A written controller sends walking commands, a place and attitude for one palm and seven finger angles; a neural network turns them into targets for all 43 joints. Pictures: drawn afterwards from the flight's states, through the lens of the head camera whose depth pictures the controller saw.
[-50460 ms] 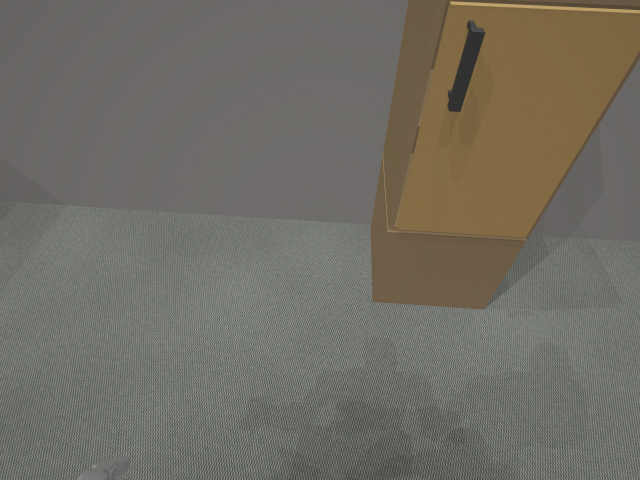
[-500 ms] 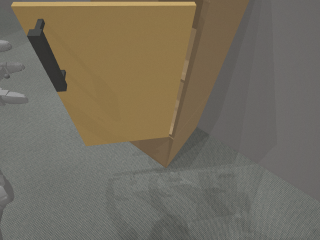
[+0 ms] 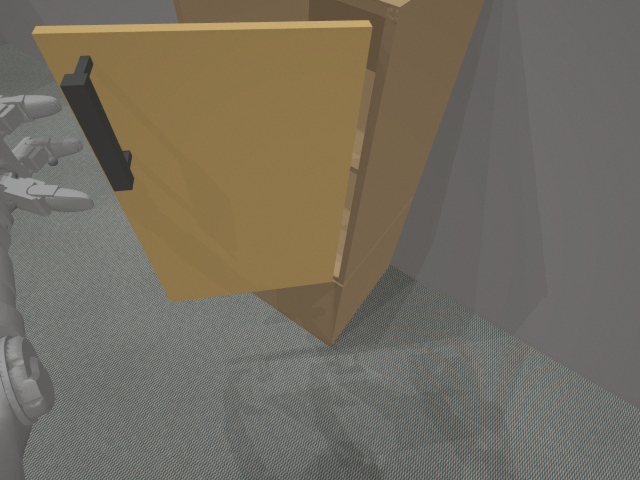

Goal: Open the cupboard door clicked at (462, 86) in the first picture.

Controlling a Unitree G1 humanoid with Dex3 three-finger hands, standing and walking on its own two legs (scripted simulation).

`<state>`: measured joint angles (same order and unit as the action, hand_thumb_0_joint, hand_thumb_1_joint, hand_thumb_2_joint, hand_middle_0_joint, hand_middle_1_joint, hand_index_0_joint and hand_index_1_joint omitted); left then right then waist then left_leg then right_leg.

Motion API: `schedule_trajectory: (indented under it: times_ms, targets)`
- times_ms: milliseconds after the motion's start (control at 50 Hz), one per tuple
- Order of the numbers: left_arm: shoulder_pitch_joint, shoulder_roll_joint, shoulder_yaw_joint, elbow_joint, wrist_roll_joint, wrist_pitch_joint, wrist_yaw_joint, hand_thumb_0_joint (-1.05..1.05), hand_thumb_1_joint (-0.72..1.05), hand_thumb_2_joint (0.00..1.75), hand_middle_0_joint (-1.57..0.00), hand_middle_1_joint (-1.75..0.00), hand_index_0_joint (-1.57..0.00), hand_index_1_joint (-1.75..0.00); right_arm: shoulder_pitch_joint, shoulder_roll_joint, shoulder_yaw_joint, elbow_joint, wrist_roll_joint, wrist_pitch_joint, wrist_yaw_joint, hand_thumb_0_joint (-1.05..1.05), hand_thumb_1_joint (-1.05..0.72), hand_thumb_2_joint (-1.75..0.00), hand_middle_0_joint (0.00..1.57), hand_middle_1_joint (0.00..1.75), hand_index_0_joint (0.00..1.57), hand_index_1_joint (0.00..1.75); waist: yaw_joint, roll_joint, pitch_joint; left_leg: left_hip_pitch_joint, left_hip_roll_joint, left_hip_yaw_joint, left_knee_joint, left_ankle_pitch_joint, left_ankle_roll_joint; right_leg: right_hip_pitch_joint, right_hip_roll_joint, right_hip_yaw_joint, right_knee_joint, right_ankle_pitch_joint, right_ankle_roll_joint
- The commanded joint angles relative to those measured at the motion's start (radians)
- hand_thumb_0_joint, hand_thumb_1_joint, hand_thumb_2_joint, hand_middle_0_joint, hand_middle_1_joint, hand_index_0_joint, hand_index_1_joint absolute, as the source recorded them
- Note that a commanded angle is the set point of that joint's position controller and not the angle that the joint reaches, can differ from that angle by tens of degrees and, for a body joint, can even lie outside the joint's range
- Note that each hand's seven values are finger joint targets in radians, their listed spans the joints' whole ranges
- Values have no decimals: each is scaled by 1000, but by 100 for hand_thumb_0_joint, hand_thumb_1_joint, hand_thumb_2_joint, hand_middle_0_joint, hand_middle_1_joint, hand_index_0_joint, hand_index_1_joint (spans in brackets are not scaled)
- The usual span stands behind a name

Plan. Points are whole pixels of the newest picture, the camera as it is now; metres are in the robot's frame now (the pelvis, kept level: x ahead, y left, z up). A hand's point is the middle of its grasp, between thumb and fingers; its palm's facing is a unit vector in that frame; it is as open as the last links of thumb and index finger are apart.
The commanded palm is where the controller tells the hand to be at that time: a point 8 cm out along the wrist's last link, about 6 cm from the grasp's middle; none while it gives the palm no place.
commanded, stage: slide the fingers in behind the handle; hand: left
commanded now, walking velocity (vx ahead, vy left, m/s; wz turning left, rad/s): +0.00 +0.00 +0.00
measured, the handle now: (105, 127) +0.50 +0.27 +0.16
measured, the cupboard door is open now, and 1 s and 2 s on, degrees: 45 45 45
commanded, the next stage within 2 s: close the thumb around the handle in 0.98 s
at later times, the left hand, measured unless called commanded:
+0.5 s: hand (102, 150) +0.46 +0.26 +0.16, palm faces +0.16 -0.99 +0.02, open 14.0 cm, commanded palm +0.42 +0.30 +0.16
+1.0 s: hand (99, 158) +0.44 +0.26 +0.16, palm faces +0.17 -0.99 +0.02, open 14.0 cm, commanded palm +0.41 +0.30 +0.16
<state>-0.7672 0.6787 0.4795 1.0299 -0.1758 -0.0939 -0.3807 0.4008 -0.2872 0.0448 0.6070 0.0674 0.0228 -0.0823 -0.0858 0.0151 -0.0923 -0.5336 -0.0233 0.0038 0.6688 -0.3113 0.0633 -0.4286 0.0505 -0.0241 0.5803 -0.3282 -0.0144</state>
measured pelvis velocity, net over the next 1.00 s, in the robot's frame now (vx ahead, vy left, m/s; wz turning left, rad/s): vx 0.00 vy -0.02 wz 0.01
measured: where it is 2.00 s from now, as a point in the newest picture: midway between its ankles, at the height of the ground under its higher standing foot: outside the picture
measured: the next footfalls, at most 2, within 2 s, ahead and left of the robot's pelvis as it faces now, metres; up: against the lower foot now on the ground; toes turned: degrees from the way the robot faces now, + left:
none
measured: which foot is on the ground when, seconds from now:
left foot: down 0.00-1.00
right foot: down 0.00-1.00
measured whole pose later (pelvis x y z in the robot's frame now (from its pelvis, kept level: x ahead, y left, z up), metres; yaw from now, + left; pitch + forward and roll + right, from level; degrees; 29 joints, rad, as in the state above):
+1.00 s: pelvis +0.00 -0.02 +0.00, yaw +0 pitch +8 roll -2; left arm -0.76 0.56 0.42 0.96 -0.18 -0.07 -0.27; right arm 0.35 -0.28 0.04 0.62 0.07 0.00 -0.08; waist -0.07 0.02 -0.08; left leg -0.49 -0.02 0.00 0.66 -0.31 0.04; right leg -0.39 0.06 -0.03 0.59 -0.34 -0.03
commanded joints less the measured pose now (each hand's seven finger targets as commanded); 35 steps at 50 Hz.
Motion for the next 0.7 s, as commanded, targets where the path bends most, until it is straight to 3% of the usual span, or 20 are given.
schedule_trajectory:
  times_ms: [0, 40, 100, 120, 160, 200, 240, 260, 300, 340, 380, 400, 460, 500, 520, 560, 580, 600, 620, 680]
  targets:
    - [-475, 244, -10, -256, -22, -67, 12, 0, -50, 30, -30, -120, -30, -120, 38, -177, -65, -85, -6, -50, -19, 0, -90, -90, 20, 30, 20, 30, -10, 141, -290, 396, 51, -108, -74, 319, -29, -86, 4, -10, -64, 200, -19]
    - [-503, 254, 4, -251, -28, -78, 25, 0, -50, 30, -30, -120, -30, -120, 38, -178, -66, -71, -7, -55, -20, 0, -90, -90, 20, 30, 20, 30, -16, 111, -292, 386, 49, -104, -70, 302, -24, -73, 3, -5, -66, 206, -17]
    - [-461, 232, -1, -234, -28, -76, 35, 0, -50, 30, -30, -120, -30, -120, 30, -174, -65, -71, -7, -62, -18, 0, -90, -90, 20, 30, 20, 30, 0, 116, -304, 375, 42, -94, -71, 293, -23, -49, -2, 0, -63, 216, -17]
    - [-456, 233, -4, -214, -32, -71, 37, 0, -50, 30, -30, -120, -30, -120, 35, -174, -62, -70, -5, -60, -18, 0, -90, -90, 20, 30, 20, 30, -4, 83, -285, 349, 41, -90, -68, 290, -19, -36, -3, -1, -64, 225, -18]
    - [-491, 233, -18, -195, -18, -62, 44, 0, -50, 30, -30, -120, -30, -120, 24, -171, -58, -67, -3, -61, -19, 0, -90, -90, 20, 30, 20, 30, -11, 91, -251, 317, 37, -83, -72, 252, -15, -45, -7, 4, -66, 214, -12]
    - [-489, 271, 4, -167, -5, -55, 52, 0, -50, 30, -30, -120, -30, -120, 25, -172, -57, -70, -1, -60, -22, 0, -90, -90, 20, 30, 20, 30, -3, 81, -239, 275, 34, -74, -73, 233, -11, -24, -11, 12, -67, 218, -10]
    - [-526, 284, 10, -205, 2, -71, 63, 0, -50, 30, -30, -120, -30, -120, 26, -170, -58, -72, -3, -61, -21, 0, -90, -90, 20, 30, 20, 30, -1, 95, -293, 301, 31, -71, -63, 260, -10, -1, -12, 18, -59, 248, -9]
    - [-548, 262, -7, -228, 3, -80, 68, 0, -50, 30, -30, -120, -30, -120, 24, -165, -57, -74, -4, -64, -21, 0, -90, -90, 20, 30, 20, 30, -9, 109, -310, 320, 31, -70, -59, 274, -11, -3, -12, 19, -57, 258, -7]
    - [-540, 252, -11, -224, 6, -98, 76, 0, -50, 30, -30, -120, -30, -120, 25, -163, -56, -71, -5, -67, -18, 0, -90, -90, 20, 30, 20, 30, -7, 130, -313, 331, 33, -74, -58, 278, -16, -14, -8, 18, -54, 250, -10]
    - [-528, 253, 4, -206, -2, -107, 80, 0, -50, 30, -30, -120, -30, -120, 35, -165, -60, -62, -8, -67, -16, 0, -90, -90, 20, 30, 20, 30, -8, 82, -329, 326, 34, -68, -49, 292, -10, 3, -6, 18, -50, 278, -6]
    - [-504, 266, 19, -173, -5, -98, 76, 0, -50, 30, -30, -120, -30, -120, 38, -165, -60, -59, -4, -64, -18, 0, -90, -90, 20, 30, 20, 30, -2, 67, -316, 301, 32, -63, -49, 285, -9, 21, -8, 23, -52, 291, -4]
    - [-531, 242, -9, -188, -5, -94, 70, 0, -50, 30, -30, -120, -30, -120, 37, -164, -58, -61, -4, -65, -17, 0, -90, -90, 20, 30, 20, 30, -10, 82, -326, 302, 31, -60, -52, 283, -8, 23, -10, 23, -50, 296, -3]
    - [-459, 281, 30, -190, -2, -76, 69, 0, -50, 30, -30, -120, -30, -120, 39, -161, -61, -70, -2, -58, -15, 0, -90, -90, 20, 30, 20, 30, 18, 93, -346, 290, 26, -45, -44, 332, -4, 69, -12, 30, -45, 366, -3]
    - [-463, 237, -4, -206, 0, -64, 71, 0, -50, 30, -30, -120, -30, -120, 37, -156, -60, -75, -1, -54, -12, 0, -90, -90, 20, 30, 20, 30, 10, 99, -323, 294, 27, -46, -48, 346, -6, 56, -10, 22, -45, 372, -3]
    - [-475, 222, -13, -226, -7, -67, 74, 0, -50, 30, -30, -120, -30, -120, 40, -155, -63, -73, -2, -54, -11, 0, -90, -90, 20, 30, 20, 30, 2, 72, -321, 296, 28, -45, -39, 360, -2, 62, -8, 23, -45, 390, -2]
    - [-445, 215, -1, -265, -16, -68, 81, 0, -50, 30, -30, -120, -30, -120, 36, -155, -68, -78, -3, -54, -8, 0, -90, -90, 20, 30, 20, 30, 13, 83, -345, 323, 29, -44, -44, 376, -4, 66, -5, 23, -44, 401, -2]
    - [-426, 247, 28, -281, -17, -72, 87, 0, -50, 30, -30, -120, -30, -120, 38, -159, -70, -78, -2, -52, -9, 0, -90, -90, 20, 30, 20, 30, 21, 69, -352, 321, 31, -46, -42, 392, -4, 79, -5, 25, -41, 416, -3]
    - [-423, 214, 2, -285, -18, -66, 86, 0, -50, 30, -30, -120, -30, -120, 33, -155, -67, -81, -1, -52, -8, 0, -90, -90, 20, 30, 20, 30, 13, 87, -346, 323, 29, -41, -44, 394, -4, 75, -5, 27, -42, 423, -2]
    - [-409, 238, 29, -261, -20, -63, 91, 0, -50, 30, -30, -120, -30, -120, 41, -156, -69, -75, -1, -48, -8, 0, -90, -90, 20, 30, 20, 30, 14, 49, -320, 301, 30, -45, -43, 387, -2, 78, -3, 22, -43, 417, -4]
    - [-421, 191, -12, -284, -17, -51, 92, 0, -50, 30, -30, -120, -30, -120, 26, -153, -69, -79, 1, -48, -7, 0, -90, -90, 20, 30, 20, 30, 9, 76, -298, 314, 30, -43, -52, 369, -4, 55, -5, 20, -48, 393, -3]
